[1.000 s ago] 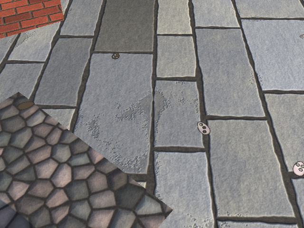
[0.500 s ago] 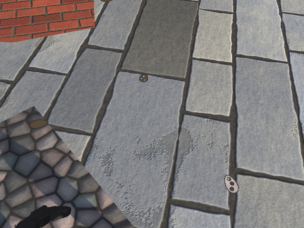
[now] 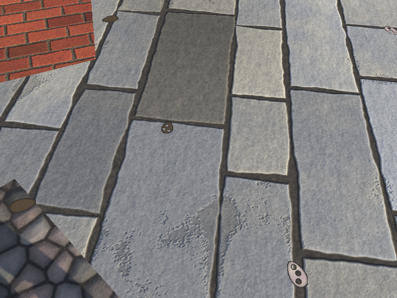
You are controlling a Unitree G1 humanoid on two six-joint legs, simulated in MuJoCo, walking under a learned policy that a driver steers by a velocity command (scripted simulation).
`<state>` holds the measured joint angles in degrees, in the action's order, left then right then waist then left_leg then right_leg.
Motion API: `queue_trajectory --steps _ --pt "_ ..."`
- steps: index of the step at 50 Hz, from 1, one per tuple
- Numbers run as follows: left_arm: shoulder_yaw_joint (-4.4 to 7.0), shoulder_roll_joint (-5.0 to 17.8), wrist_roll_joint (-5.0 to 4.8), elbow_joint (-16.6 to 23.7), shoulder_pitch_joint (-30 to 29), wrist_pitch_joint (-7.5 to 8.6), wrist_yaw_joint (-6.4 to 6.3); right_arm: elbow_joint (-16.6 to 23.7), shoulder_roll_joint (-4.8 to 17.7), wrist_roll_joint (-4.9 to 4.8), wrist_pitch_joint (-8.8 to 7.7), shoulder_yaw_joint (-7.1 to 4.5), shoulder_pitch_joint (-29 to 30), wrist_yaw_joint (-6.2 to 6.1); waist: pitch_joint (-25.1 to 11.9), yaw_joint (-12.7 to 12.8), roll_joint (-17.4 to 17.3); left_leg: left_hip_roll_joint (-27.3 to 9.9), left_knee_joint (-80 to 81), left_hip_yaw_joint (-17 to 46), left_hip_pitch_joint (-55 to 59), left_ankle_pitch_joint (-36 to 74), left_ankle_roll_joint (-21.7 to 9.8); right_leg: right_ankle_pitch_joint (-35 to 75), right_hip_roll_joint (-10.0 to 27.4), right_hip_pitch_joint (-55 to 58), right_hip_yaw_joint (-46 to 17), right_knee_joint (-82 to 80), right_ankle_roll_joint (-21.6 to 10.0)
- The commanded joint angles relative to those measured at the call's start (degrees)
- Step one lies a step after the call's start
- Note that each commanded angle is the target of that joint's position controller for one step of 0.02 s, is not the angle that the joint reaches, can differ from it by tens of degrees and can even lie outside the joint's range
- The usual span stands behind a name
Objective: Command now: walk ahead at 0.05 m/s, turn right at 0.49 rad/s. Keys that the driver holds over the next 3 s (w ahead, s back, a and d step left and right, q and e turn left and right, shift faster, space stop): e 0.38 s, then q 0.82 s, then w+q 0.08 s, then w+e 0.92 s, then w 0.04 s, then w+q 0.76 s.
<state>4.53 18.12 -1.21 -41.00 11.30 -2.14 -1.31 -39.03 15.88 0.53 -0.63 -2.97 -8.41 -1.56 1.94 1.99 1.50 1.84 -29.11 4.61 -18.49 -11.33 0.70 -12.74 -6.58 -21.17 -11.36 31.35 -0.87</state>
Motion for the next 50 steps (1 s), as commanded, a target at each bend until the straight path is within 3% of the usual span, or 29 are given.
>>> queue_trajectory --steps 1,2,3,5,8,13,17,19,20,21,22,23,24,25,27,29,32,34,39,43,45,46,47,48,49,50 --pt "1.50 6.1 0.45 5.7 0.3 1.21 -0.26 3.4 12.1 2.99 -0.56 -3.68 -3.4 -0.06 -6.7 -1.7 -16.3 -24.9 12.9 24.5 10.9 16.0 -15.3 -23.5 0.2 -12.3 3.1 21.0 1.4" --pt "2.66 9.2 0.46 4.5 2.1 1.21 -0.14 4.3 9.3 2.44 -0.75 -2.72 -1.2 -0.15 -6.1 -0.8 -11.8 -23.9 12.1 21.1 9.9 17.4 -15.8 -21.2 2.6 -12.3 2.5 29.3 2.8" --pt "3.10 9.4 0.15 3.1 3.3 0.62 -0.26 4.7 7.3 1.47 -0.82 -2.23 1.2 -0.26 -5.1 0.1 -8.9 -20.3 10.9 15.4 9.6 17.0 -13.4 -18.1 3.3 -12.8 3.1 32.8 3.9" --pt "2.80 7.3 0.19 2.4 3.9 -0.74 -0.61 4.7 6.3 0.16 -0.68 -1.80 2.7 -0.49 -3.9 -0.3 -8.5 -17.0 9.7 8.9 10.5 19.5 -11.6 -13.4 4.1 -14.7 4.2 37.5 6.0" --pt "1.73 4.5 -0.44 5.2 -0.6 -0.91 -0.09 3.7 7.2 0.57 0.19 -2.19 0.2 -0.99 -3.9 -2.6 -10.3 -15.7 9.9 3.8 13.5 22.7 -12.7 -10.1 5.5 -15.3 8.0 31.9 7.7" --pt "0.75 3.4 -0.07 8.0 -3.6 -0.87 1.33 3.0 10.5 0.14 1.18 -3.64 -0.3 -0.84 -6.4 -4.2 -12.0 -18.3 9.3 0.3 14.0 24.0 -13.6 -10.4 8.1 -6.3 11.7 17.9 6.9" --pt "1.38 4.6 -0.08 8.6 -2.0 -1.51 2.29 2.2 11.7 -1.34 1.01 -4.22 0.2 -0.04 -6.3 -3.2 -12.4 -19.7 6.7 -1.2 13.2 22.5 -12.2 -7.0 7.4 0.1 14.3 6.3 3.7" --pt "2.05 5.1 0.14 7.2 2.0 -1.56 2.37 1.2 10.4 -2.37 0.77 -4.02 -0.1 0.01 -6.6 -0.8 -10.2 -17.7 0.7 -4.7 9.1 17.1 -7.8 3.2 5.4 9.2 15.2 -6.1 0.2" --pt "2.77 7.8 0.31 7.2 3.4 -1.41 1.76 -0.1 7.9 -1.41 0.52 -3.22 -3.6 0.33 -7.6 -1.4 -2.2 -14.0 -7.7 -8.8 0.6 7.3 -3.0 15.7 9.5 19.1 7.5 -10.3 -2.4" --pt "3.51 13.6 1.04 8.9 3.0 -1.14 0.68 2.3 3.1 2.15 0.31 -1.15 -3.6 0.98 -8.7 -3.2 17.5 -6.3 -24.4 -12.8 -15.4 -25.4 3.1 41.0 26.1 27.1 -12.2 -8.4 -10.6" --pt "2.28 10.1 3.14 9.0 4.1 0.16 1.20 2.7 6.6 0.79 0.45 -2.26 1.3 0.30 -11.4 1.9 11.7 -5.1 -33.0 -4.7 -16.1 -28.6 3.8 38.6 30.4 20.0 -13.1 -9.9 -18.9" --pt "1.17 7.4 3.55 8.2 1.9 1.30 1.53 1.8 8.4 -0.86 0.99 -2.82 1.7 0.04 -9.0 0.7 7.3 -6.4 -35.4 -2.8 -14.8 -25.1 3.3 32.6 26.5 16.9 -7.2 -10.8 -17.2" --pt "0.43 4.9 2.94 7.3 -1.6 2.01 1.51 0.4 7.7 -1.16 1.47 -2.84 0.2 -0.12 -7.4 -1.2 6.1 -6.9 -33.7 -2.0 -14.0 -20.8 3.1 26.1 22.7 15.4 -2.8 -11.3 -13.8" --pt "-0.46 2.7 2.40 6.8 -3.9 2.40 1.45 -1.5 7.2 -0.75 2.01 -2.77 -1.3 -0.38 -6.7 -2.1 5.6 -7.3 -32.1 -1.6 -12.5 -17.1 3.5 24.1 20.7 14.6 0.1 -11.5 -11.5" --pt "-1.43 1.0 2.70 5.3 -5.8 2.88 1.08 -3.5 6.7 -0.78 2.50 -2.72 -4.6 -0.26 -6.1 -3.8 6.5 -6.3 -30.4 -1.4 -6.4 -11.1 4.6 27.0 18.6 10.9 5.0 -12.3 -10.7" --pt "-1.34 1.1 3.06 4.3 -6.7 3.01 0.66 -3.8 6.0 -1.43 2.51 -2.26 -4.4 -0.03 -5.2 -3.3 6.2 -6.2 -23.6 -1.1 -4.3 -9.1 4.8 22.7 18.0 11.6 7.3 -12.7 -10.2" --pt "-0.06 5.0 2.55 2.9 -5.4 2.11 -0.17 -2.1 7.0 -1.44 2.64 -2.11 -1.4 -0.12 -3.5 -0.8 5.8 -6.0 -19.4 -2.6 -5.4 -12.3 4.7 17.9 21.1 14.0 4.5 -13.0 -12.2" --pt "0.59 6.3 2.11 2.1 -4.8 1.46 -0.42 -1.5 7.5 -1.66 2.86 -2.21 -1.2 -0.21 -2.3 -0.1 5.1 -6.2 -20.1 -3.1 -7.7 -15.0 4.5 16.2 23.5 15.3 2.3 -13.4 -13.7" --pt "1.19 6.3 1.90 1.5 -6.6 0.90 -0.60 -0.8 6.0 -1.61 3.23 -2.01 -2.2 0.19 -2.9 -0.8 3.9 -6.4 -19.6 -4.8 -7.2 -17.0 3.7 22.4 25.4 16.8 3.8 -12.6 -14.6" --pt "1.78 7.2 1.16 1.0 -8.0 0.37 -0.72 -0.3 5.7 -1.87 3.41 -2.02 -3.4 1.51 -5.4 -2.2 4.9 -5.0 -11.5 -7.6 -1.7 -13.0 1.6 27.3 25.2 17.7 7.9 -9.3 -12.6" --pt "1.99 7.3 0.10 0.3 -8.4 -0.01 -0.84 -1.1 6.0 -1.75 3.44 -2.38 -6.5 2.13 -6.2 -4.4 4.8 -3.0 0.4 -9.5 5.2 -2.8 -1.1 22.3 23.2 15.1 11.7 -4.5 -8.7" --pt "1.85 5.9 0.05 -0.9 -5.5 0.09 -0.67 -1.0 8.7 -1.30 3.34 -3.25 -7.4 1.78 -5.9 -4.2 -0.1 -4.2 6.6 -4.5 10.8 7.8 -3.7 12.4 19.9 10.0 15.5 2.0 -3.9" --pt "0.82 2.3 2.80 1.0 -6.5 0.48 -0.29 -0.1 16.1 -1.16 3.11 -5.06 -8.8 0.60 -6.4 -2.7 -17.2 -18.3 7.8 15.4 20.4 30.9 -10.6 -10.4 11.9 -6.3 21.5 18.6 2.7" --pt "0.89 3.2 2.65 3.4 -12.9 0.79 -0.61 1.3 16.5 0.87 1.93 -4.69 -9.1 1.25 -7.1 -6.3 -16.7 -25.8 9.7 25.4 17.6 36.2 -21.8 -28.1 4.9 -13.8 13.5 30.9 4.6" --pt "1.55 5.0 1.67 3.1 -12.8 0.77 -0.63 1.6 15.0 1.22 0.57 -4.23 -7.6 1.72 -7.0 -5.8 -9.3 -23.6 10.3 21.6 17.2 32.5 -21.8 -26.3 6.5 -15.4 8.8 36.4 4.3" --pt "1.86 5.5 0.97 2.3 -11.4 0.74 -0.67 1.6 13.7 0.36 -0.27 -4.01 -4.7 1.57 -5.3 -3.8 -7.4 -19.7 9.8 16.7 16.8 28.3 -18.2 -20.6 7.7 -16.3 7.6 36.7 3.9"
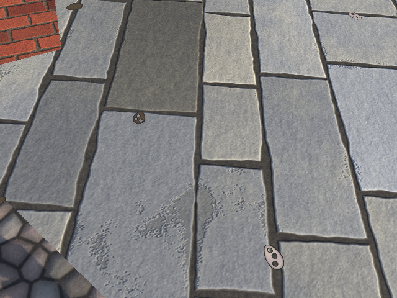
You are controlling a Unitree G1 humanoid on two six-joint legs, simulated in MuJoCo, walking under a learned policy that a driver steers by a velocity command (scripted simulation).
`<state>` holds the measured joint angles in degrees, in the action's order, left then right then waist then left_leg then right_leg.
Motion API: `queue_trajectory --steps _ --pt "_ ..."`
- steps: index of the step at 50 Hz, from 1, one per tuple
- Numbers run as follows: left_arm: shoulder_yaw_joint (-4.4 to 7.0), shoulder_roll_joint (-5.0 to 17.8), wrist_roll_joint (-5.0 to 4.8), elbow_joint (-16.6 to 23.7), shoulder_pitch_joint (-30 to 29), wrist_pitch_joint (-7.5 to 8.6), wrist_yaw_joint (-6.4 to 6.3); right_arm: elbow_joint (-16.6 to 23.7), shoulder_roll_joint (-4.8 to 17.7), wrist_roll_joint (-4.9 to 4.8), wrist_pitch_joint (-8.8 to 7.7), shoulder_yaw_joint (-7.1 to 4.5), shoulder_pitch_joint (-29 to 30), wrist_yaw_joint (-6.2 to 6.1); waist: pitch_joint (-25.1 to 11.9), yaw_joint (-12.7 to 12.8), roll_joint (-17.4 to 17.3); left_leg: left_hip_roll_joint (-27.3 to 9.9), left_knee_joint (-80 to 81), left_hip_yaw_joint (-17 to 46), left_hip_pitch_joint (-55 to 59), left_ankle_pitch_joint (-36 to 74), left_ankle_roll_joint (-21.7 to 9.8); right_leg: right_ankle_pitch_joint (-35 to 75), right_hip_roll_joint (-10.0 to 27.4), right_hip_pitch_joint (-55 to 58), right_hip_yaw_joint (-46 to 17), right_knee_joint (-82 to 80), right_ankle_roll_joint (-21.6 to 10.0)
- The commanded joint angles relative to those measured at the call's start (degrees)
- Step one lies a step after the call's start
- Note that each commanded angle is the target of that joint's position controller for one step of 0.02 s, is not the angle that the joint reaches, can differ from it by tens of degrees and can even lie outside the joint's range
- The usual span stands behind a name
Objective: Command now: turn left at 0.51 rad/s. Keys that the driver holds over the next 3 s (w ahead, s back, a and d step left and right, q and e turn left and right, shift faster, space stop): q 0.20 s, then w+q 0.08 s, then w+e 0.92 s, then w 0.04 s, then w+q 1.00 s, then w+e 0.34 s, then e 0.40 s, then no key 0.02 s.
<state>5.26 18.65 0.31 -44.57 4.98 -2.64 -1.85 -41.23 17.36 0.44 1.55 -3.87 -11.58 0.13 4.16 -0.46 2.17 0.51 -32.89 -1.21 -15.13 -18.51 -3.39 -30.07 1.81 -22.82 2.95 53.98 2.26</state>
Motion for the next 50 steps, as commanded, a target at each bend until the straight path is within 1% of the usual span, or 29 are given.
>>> queue_trajectory --steps 1,2,5,9,10,12,14,17,19,21,23,24,25,26,27,28,31,33,36,38,41,43,44,45,46,47,48,49,50 --pt "1.40 5.2 -0.36 4.6 -3.5 1.22 -0.51 4.1 10.9 -0.67 -2.54 -2.82 1.0 -0.42 -6.8 -0.2 -6.2 -15.7 13.3 20.1 13.5 32.3 -11.2 0.9 -0.1 -15.1 -7.1 12.2 0.9" --pt "1.65 5.9 0.04 4.1 -2.7 1.19 -0.81 4.4 9.6 -1.44 -2.44 -2.29 2.2 -0.82 -6.8 0.4 -7.0 -14.5 13.3 19.0 13.2 33.0 -10.0 4.2 0.2 -14.5 -7.4 11.4 1.4" --pt "1.50 4.8 -0.52 3.5 -0.7 1.56 -0.56 5.1 9.2 -1.07 -1.93 -1.96 1.1 -1.45 -8.8 0.6 -7.9 -12.4 13.5 17.7 13.5 34.6 -10.0 9.4 -1.5 -11.5 -7.1 10.5 2.8" --pt "1.28 4.2 -0.64 4.1 -2.4 1.88 -0.79 5.4 10.4 -1.14 -1.28 -2.36 0.1 -1.97 -7.3 -0.6 -9.2 -11.4 13.9 20.4 13.7 26.5 -9.7 10.8 -2.0 -11.3 -8.0 0.7 4.0" --pt "1.28 4.3 -0.65 4.2 -2.6 2.00 -0.78 5.5 10.7 -1.09 -1.12 -2.45 0.3 -2.06 -6.9 -0.8 -9.6 -11.2 14.0 21.3 12.9 24.1 -9.7 10.9 -2.1 -10.7 -8.3 -1.4 4.1" --pt "1.21 4.5 -0.83 4.3 -2.7 2.58 -0.31 5.5 10.6 -1.38 -1.03 -2.48 -0.3 -2.14 -6.8 -1.4 -10.3 -10.1 16.6 23.8 10.6 5.0 -9.9 12.2 -2.2 -8.8 -8.4 -6.6 3.9" --pt "1.12 4.7 -1.11 5.0 -4.2 3.68 0.41 5.5 10.9 -1.36 -1.22 -2.43 -0.2 -2.02 -4.6 -2.2 -12.2 -9.8 18.9 27.5 7.8 -7.9 -10.3 11.8 -2.5 -7.9 -8.4 -11.3 3.2" --pt "0.43 4.2 -1.24 4.1 -2.5 5.71 1.86 4.7 9.4 -0.81 -1.79 -1.56 -0.7 -1.66 -5.7 -3.1 -12.4 -10.6 18.5 26.5 7.7 -9.0 -9.9 12.4 -1.2 -3.1 -6.0 -17.0 1.7" --pt "-0.08 3.6 -1.53 3.8 -2.5 6.84 2.63 3.8 9.5 -0.66 -2.15 -1.20 -1.7 -1.20 -4.6 -3.6 -11.8 -11.0 18.5 26.6 5.6 -10.5 -9.8 12.7 -1.3 0.5 -4.1 -19.6 0.0" --pt "-0.40 3.4 -1.93 2.8 -0.2 7.77 3.11 3.4 9.4 -0.70 -2.50 -0.84 -1.0 -0.80 -3.2 -1.9 -10.4 -10.6 17.4 25.7 2.4 -12.3 -9.1 15.3 -1.7 5.7 -2.5 -24.9 -2.5" --pt "-0.39 3.5 -1.99 0.6 5.3 8.34 3.11 3.2 7.4 -0.38 -3.02 -0.03 -0.8 -0.52 -3.7 0.9 -8.5 -8.6 13.7 23.3 -1.6 -12.7 -7.3 15.4 -2.2 13.9 -3.4 -28.8 -4.8" --pt "-0.23 4.9 -1.89 -0.5 9.8 8.58 2.90 3.7 4.9 -0.01 -3.51 0.81 0.3 -0.46 -4.2 2.6 -5.1 -6.0 6.2 19.0 -5.4 -10.1 -5.0 12.3 2.2 18.6 -10.1 -31.3 -6.9" --pt "0.63 10.0 -1.69 -1.3 14.0 8.59 2.67 5.4 2.2 0.19 -4.44 1.52 0.4 -0.29 -5.0 2.1 6.2 1.3 -8.8 8.1 -14.3 -8.6 -1.0 5.6 11.1 25.2 -26.0 -37.4 -12.5" --pt "1.64 12.9 -0.95 -2.4 18.1 8.66 3.48 8.0 6.0 -1.19 -5.58 0.41 4.5 -0.80 -1.1 4.4 12.8 3.6 -20.1 4.3 -27.5 -16.0 1.1 -3.2 19.5 26.9 -45.1 -44.0 -20.6" --pt "0.66 9.7 -1.16 -1.8 17.0 9.09 3.79 7.8 9.3 -2.09 -6.46 -0.56 5.4 -0.88 1.9 4.2 7.1 0.2 -25.6 7.2 -31.9 -14.3 1.0 -6.1 19.5 26.3 -45.7 -44.3 -20.8" --pt "0.04 7.7 -1.16 -1.1 16.0 9.17 3.69 7.3 8.6 -1.94 -7.13 -0.51 5.6 -0.48 2.0 3.9 5.8 -1.3 -27.1 7.6 -33.0 -8.7 0.9 -4.0 16.5 27.2 -40.9 -44.3 -19.0" --pt "-0.74 5.7 -1.48 -0.6 16.7 8.05 2.58 7.8 6.2 -0.08 -8.36 -0.42 8.2 0.58 0.0 4.0 4.3 -2.8 -21.6 5.5 -31.3 1.1 2.7 13.0 10.5 27.8 -29.6 -43.8 -15.6" --pt "-0.83 5.2 -1.59 -0.3 17.4 7.05 1.58 8.4 3.7 -0.17 -8.56 0.17 9.7 1.17 -1.0 4.0 4.9 -1.4 -14.8 3.2 -27.0 4.9 4.9 21.2 7.7 24.9 -24.6 -43.8 -15.0" --pt "-0.28 6.7 -1.52 0.3 18.1 6.07 0.51 9.5 1.1 -0.58 -8.63 1.07 13.8 1.67 -0.7 5.1 5.0 0.8 -3.7 1.7 -18.1 11.9 6.8 25.9 5.3 17.4 -20.4 -42.9 -13.9" --pt "0.04 7.5 -1.74 0.4 19.5 5.67 0.30 10.0 1.8 -1.18 -8.62 0.85 15.6 1.80 -0.6 5.6 5.4 1.8 0.5 1.9 -13.2 15.3 7.2 25.8 5.7 14.3 -21.2 -42.1 -13.4" --pt "0.52 8.1 -2.46 0.9 19.2 5.45 0.13 10.1 4.6 -1.83 -8.67 -0.26 14.0 1.47 -0.9 3.5 6.3 1.2 3.8 4.4 -7.4 16.3 6.1 25.9 8.1 14.2 -25.1 -40.1 -11.7" --pt "0.63 7.7 -2.34 1.6 17.5 5.29 0.20 8.8 6.9 -1.86 -8.78 -1.44 8.3 0.83 -3.0 -0.3 6.5 0.9 6.3 4.0 0.7 14.5 3.8 32.7 7.4 13.9 -25.0 -34.6 -9.9" --pt "0.26 6.3 -1.82 2.2 17.0 5.32 0.44 7.5 8.7 -1.56 -8.79 -2.45 2.2 0.24 -7.2 -3.5 5.4 -0.5 7.7 4.3 9.6 14.2 2.0 36.7 4.2 12.1 -22.9 -26.4 -8.1" --pt "-0.93 2.7 -0.45 3.9 16.7 5.31 0.69 6.5 11.8 -0.65 -8.60 -3.32 -7.4 -0.42 -16.7 -7.3 -0.1 -9.6 6.4 13.1 24.5 7.6 -1.6 28.8 0.6 5.4 -19.6 -10.3 -6.4" --pt "-2.63 -3.5 -2.03 5.9 24.2 5.89 0.50 5.0 16.0 0.61 -7.83 -3.93 -11.3 0.00 -24.5 -3.6 -20.3 -23.5 13.7 40.3 38.9 -7.4 -9.8 -1.6 -7.5 -12.1 -13.2 8.5 -3.4" --pt "-1.52 2.7 -3.40 4.6 24.6 5.98 0.43 5.1 10.6 0.13 -7.77 -2.78 -9.4 0.45 -19.7 -3.2 -18.6 -24.6 18.1 47.4 34.2 -16.9 -10.4 -2.4 -2.9 -19.1 -13.7 17.5 -3.0" --pt "-0.55 6.0 -3.45 4.8 19.2 5.78 0.59 5.3 6.8 -0.38 -7.66 -1.79 -6.0 0.26 -11.3 -3.7 -12.4 -22.2 18.3 37.5 27.0 -13.7 -8.6 3.1 -0.3 -21.0 -12.5 19.3 -3.1" --pt "-0.51 5.8 -2.75 5.0 16.1 5.59 0.62 5.0 5.6 -0.31 -7.52 -1.39 -3.7 0.24 -7.1 -3.0 -7.8 -19.4 18.4 28.3 20.5 -4.0 -7.5 7.4 1.8 -19.3 -10.9 18.4 -2.9" --pt "-0.43 5.1 -2.03 5.5 14.1 5.61 0.83 4.3 4.3 0.12 -7.39 -1.10 -2.2 0.30 -4.8 -2.1 -6.9 -17.0 19.5 22.7 15.8 2.7 -6.9 10.0 3.2 -17.9 -10.7 16.2 -2.8"
Over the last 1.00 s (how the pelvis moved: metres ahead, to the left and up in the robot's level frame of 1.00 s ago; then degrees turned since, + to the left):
-0.01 0.00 0.00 -2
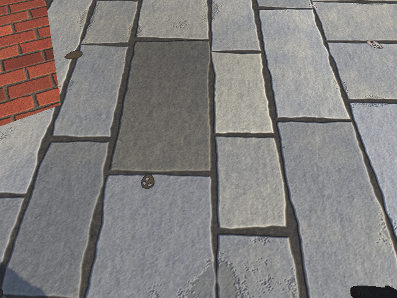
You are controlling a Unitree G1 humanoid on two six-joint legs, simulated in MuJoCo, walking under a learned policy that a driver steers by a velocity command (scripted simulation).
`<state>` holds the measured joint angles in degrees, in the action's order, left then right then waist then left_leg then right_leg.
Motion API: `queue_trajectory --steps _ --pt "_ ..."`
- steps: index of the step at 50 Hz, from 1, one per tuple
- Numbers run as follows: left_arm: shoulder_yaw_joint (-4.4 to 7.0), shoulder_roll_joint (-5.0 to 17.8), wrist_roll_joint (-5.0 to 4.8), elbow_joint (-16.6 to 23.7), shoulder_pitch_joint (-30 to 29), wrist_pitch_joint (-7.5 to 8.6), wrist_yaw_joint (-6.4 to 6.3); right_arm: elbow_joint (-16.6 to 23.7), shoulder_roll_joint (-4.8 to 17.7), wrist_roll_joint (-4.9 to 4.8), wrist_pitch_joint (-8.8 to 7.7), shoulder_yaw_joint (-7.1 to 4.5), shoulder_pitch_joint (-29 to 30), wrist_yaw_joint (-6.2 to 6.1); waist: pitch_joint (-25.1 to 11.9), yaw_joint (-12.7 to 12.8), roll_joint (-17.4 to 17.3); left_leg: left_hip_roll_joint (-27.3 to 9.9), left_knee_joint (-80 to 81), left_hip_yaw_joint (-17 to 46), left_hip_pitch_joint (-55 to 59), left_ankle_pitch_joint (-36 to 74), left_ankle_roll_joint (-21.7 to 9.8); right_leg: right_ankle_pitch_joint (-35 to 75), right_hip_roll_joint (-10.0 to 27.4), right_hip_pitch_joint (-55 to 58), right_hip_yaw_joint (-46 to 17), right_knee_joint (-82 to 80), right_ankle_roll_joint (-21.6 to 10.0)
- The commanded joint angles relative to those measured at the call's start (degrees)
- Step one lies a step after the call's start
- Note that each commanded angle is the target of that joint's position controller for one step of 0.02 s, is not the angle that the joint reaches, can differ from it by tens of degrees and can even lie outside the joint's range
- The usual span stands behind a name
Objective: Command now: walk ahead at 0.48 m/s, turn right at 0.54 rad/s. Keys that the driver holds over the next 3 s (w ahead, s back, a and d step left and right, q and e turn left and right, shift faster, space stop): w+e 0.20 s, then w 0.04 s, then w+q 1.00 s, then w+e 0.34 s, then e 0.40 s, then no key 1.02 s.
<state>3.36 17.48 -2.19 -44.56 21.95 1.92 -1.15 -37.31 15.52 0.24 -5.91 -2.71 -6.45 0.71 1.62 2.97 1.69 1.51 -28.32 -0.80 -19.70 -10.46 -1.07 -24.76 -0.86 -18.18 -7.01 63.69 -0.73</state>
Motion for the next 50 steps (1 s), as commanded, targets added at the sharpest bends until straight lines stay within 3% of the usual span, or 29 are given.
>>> queue_trajectory --steps 1,4,7,10,13,16,17,18,19,20,21,22,23,24,25,27,30,34,38,41,43,44,45,46,47,48,49,50 --pt "1.59 5.5 0.41 5.8 -3.4 0.75 0.51 0.0 5.4 0.82 -0.07 -2.00 -6.4 -0.36 -1.3 -4.4 -7.6 -16.3 16.2 17.7 17.2 -1.1 -8.8 6.3 7.2 -20.5 -0.6 5.1 0.1" --pt "0.94 2.6 0.39 7.5 -5.5 -0.37 1.15 -1.5 5.9 0.03 -1.05 -2.47 -6.0 -0.32 0.5 -3.6 -7.3 -16.3 19.7 10.8 13.5 4.8 -10.2 8.4 8.3 -20.6 0.9 1.4 0.7" --pt "0.44 2.1 1.03 9.6 -9.1 -0.38 1.72 -2.9 8.1 -0.11 -1.18 -3.19 -6.0 -0.39 1.6 -3.6 -5.3 -16.9 21.3 5.6 14.0 9.7 -11.1 14.7 8.7 -22.9 1.1 -6.3 1.7" --pt "-0.10 1.8 0.97 10.8 -13.8 0.39 2.95 -3.7 9.7 -0.33 -0.70 -3.47 -6.0 -0.61 2.4 -5.2 -4.4 -15.2 21.2 -1.2 14.3 13.1 -9.4 24.0 7.8 -20.1 3.8 -16.8 1.1" --pt "-0.79 0.8 1.00 13.0 -19.8 0.92 3.68 -6.1 11.0 -1.34 -0.12 -3.63 -10.6 -0.38 3.7 -7.3 -3.1 -15.9 21.3 -2.9 15.9 13.4 -8.9 24.9 6.1 -16.9 5.8 -24.7 -0.5" --pt "-0.29 2.6 1.33 14.9 -22.2 1.39 4.08 -8.5 12.9 -2.69 1.24 -3.86 -13.3 -0.10 4.2 -5.8 -3.8 -18.0 17.6 -1.6 21.7 23.0 -8.8 17.9 3.8 -15.3 7.7 -30.2 -3.0" --pt "0.39 4.0 1.57 14.6 -20.1 1.51 4.00 -9.0 13.8 -2.79 1.69 -3.87 -13.3 -0.15 2.1 -3.9 -5.0 -18.0 13.7 -1.4 23.1 32.6 -8.2 15.9 2.3 -10.9 9.0 -31.6 -3.9" --pt "1.56 6.1 1.75 13.0 -13.8 1.58 3.74 -9.3 14.1 -2.85 2.15 -3.64 -12.7 -0.23 -2.2 0.4 -5.5 -16.5 5.5 -2.8 22.1 41.0 -6.9 17.4 0.5 -1.0 10.5 -34.2 -5.3" --pt "3.14 9.0 1.83 10.2 -4.7 1.40 3.07 -9.5 12.6 -2.53 2.14 -2.80 -13.1 -0.44 -8.0 4.9 -5.5 -13.8 -5.7 -4.4 15.6 40.2 -4.9 20.7 0.3 14.0 10.3 -34.1 -6.6" --pt "4.55 14.5 2.92 8.8 4.4 0.94 1.93 -7.5 7.8 -1.03 1.60 -0.98 -14.5 -0.32 -17.3 7.1 2.2 -8.9 -26.1 -5.5 -1.6 18.5 -1.7 21.0 13.8 34.9 -5.8 -32.4 -11.2" --pt "4.15 16.0 3.10 9.4 4.1 0.94 1.80 -7.4 3.2 -1.08 0.71 0.58 -20.1 0.09 -26.8 3.0 12.0 -0.5 -42.0 2.8 -14.3 -23.9 0.5 13.2 25.7 43.0 -30.5 -39.8 -17.7" --pt "2.76 10.5 2.99 9.7 2.5 1.35 2.04 -7.6 10.2 -2.95 0.38 -1.39 -14.3 0.21 -21.9 5.7 5.3 -2.4 -46.6 8.7 -19.0 -23.0 0.3 11.1 24.3 37.8 -28.1 -43.2 -15.4" --pt "2.12 8.8 2.47 8.8 -0.4 1.69 2.13 -5.8 10.7 -3.70 0.30 -1.76 -10.6 0.19 -12.3 4.0 5.4 -5.0 -45.6 6.8 -22.3 -18.2 0.0 14.2 22.3 30.2 -18.2 -44.6 -13.3" --pt "1.64 6.9 2.27 8.2 -3.8 2.06 2.29 -5.8 9.5 -2.83 0.41 -1.57 -9.2 -0.23 -8.3 1.8 3.0 -7.3 -42.6 5.8 -21.1 -13.3 0.2 17.0 19.6 23.4 -12.5 -46.2 -11.9" --pt "1.27 5.2 2.44 8.1 -6.5 2.53 2.52 -6.2 8.9 -2.03 1.03 -1.83 -9.8 -0.41 -5.5 -0.3 4.0 -8.8 -40.4 5.9 -18.4 -9.7 0.6 19.5 17.6 17.8 -7.7 -48.3 -11.2" --pt "1.23 3.5 2.93 7.6 -9.1 3.84 2.60 -7.6 6.7 -2.31 2.79 -1.68 -13.3 -0.44 -4.5 -3.0 4.5 -9.9 -39.7 6.1 -13.0 -5.0 1.3 20.7 16.3 11.7 -2.4 -53.0 -11.2" --pt "1.74 4.0 3.20 5.6 -10.0 5.07 2.10 -6.8 4.9 -2.12 4.23 -1.55 -11.1 -0.73 -0.6 -4.0 2.5 -10.1 -35.9 7.1 -15.8 -0.5 2.3 25.3 16.0 9.3 4.5 -56.4 -11.1" --pt "2.28 5.4 3.21 3.7 -8.9 4.78 1.08 -4.9 3.7 -1.64 3.76 -1.03 -5.4 0.21 2.0 -2.5 1.4 -9.3 -22.2 5.9 -17.9 10.8 2.3 27.3 14.4 11.8 12.2 -57.4 -9.6" --pt "3.15 7.7 2.32 1.8 -5.6 3.73 0.54 -1.7 2.8 -1.44 3.51 -0.24 2.3 1.79 4.7 0.6 -0.3 -8.5 -12.5 1.8 -18.9 12.9 0.7 28.5 16.4 16.7 15.9 -57.2 -9.2" --pt "3.71 8.9 1.30 0.5 -4.2 2.36 0.44 0.7 3.6 -1.47 3.58 -0.40 5.3 2.76 5.2 0.8 0.1 -7.5 -9.0 -0.4 -20.3 8.0 -1.5 34.2 18.0 23.0 17.6 -53.6 -8.1" --pt "4.14 10.5 0.92 0.6 -5.2 1.46 0.16 1.5 5.1 -1.49 3.87 -1.18 3.7 3.07 2.4 -1.2 1.7 -4.3 -8.5 -3.6 -15.4 2.7 -3.6 51.3 18.1 25.2 19.2 -47.1 -6.8" --pt "4.33 11.3 0.66 0.8 -5.7 0.96 -0.02 1.2 6.4 -1.59 4.14 -2.00 0.3 2.99 -0.4 -3.5 2.7 -1.9 -8.9 -5.4 -10.2 -0.2 -4.9 60.6 17.6 25.4 19.8 -41.0 -6.0" --pt "4.27 11.5 0.33 1.1 -6.7 0.47 -0.10 -0.3 8.6 -1.81 4.35 -3.39 -6.6 2.67 -4.3 -7.7 2.4 0.9 -7.2 -6.5 -0.9 -0.3 -6.7 64.7 16.2 23.3 21.0 -31.0 -4.8" --pt "3.65 10.3 0.43 1.4 -6.6 0.55 -0.26 -2.7 12.3 -1.92 4.73 -5.45 -16.1 1.75 -9.3 -12.5 0.4 2.2 -4.0 -4.1 14.7 2.5 -9.0 57.4 13.7 14.8 21.7 -16.7 -2.4" --pt "1.50 3.1 2.94 3.9 -2.0 1.42 0.01 -3.4 19.1 -2.18 5.06 -7.06 -18.8 0.59 -13.3 -8.6 -14.4 -11.7 -2.4 21.0 34.0 1.1 -16.7 13.2 6.1 -8.8 20.6 4.6 1.7" --pt "0.25 2.0 2.32 5.5 -2.6 3.68 0.59 -0.7 18.9 -1.70 3.81 -6.26 -17.7 1.18 -23.0 -7.5 -14.0 -20.6 8.9 50.0 43.0 -11.6 -25.2 -11.3 -2.7 -21.7 5.9 16.4 2.5" --pt "1.51 7.3 -0.12 7.0 -10.5 5.19 1.25 -0.8 14.1 -1.37 2.82 -4.90 -16.7 1.67 -17.6 -10.5 -7.0 -20.0 13.0 45.0 40.2 -11.6 -21.2 -6.8 0.8 -27.8 1.0 17.2 1.1" --pt "1.32 7.1 -0.59 8.0 -12.6 6.04 1.31 -1.0 12.4 -1.40 2.18 -4.39 -14.3 1.67 -10.7 -8.8 -5.4 -18.0 13.0 37.2 32.7 -8.0 -19.0 -1.5 3.2 -28.6 1.6 13.1 -0.1"
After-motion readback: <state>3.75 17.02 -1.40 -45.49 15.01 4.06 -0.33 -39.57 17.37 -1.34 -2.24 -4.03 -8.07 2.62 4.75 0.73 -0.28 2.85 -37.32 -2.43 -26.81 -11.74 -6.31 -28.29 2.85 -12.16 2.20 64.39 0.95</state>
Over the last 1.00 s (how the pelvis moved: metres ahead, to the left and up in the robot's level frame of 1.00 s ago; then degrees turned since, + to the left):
0.27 0.04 0.00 -5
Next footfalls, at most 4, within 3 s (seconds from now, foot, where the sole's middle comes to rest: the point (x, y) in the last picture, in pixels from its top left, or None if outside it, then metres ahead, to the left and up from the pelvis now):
0.38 right None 0.36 -0.19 -0.77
0.92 left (203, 243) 0.66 0.04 -0.77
1.42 right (235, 169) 0.99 -0.08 -0.77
1.90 left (185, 133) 1.18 0.14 -0.77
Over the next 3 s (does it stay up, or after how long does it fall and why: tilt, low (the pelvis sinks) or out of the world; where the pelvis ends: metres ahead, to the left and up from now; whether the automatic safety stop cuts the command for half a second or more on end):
stays up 1.11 0.01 0.00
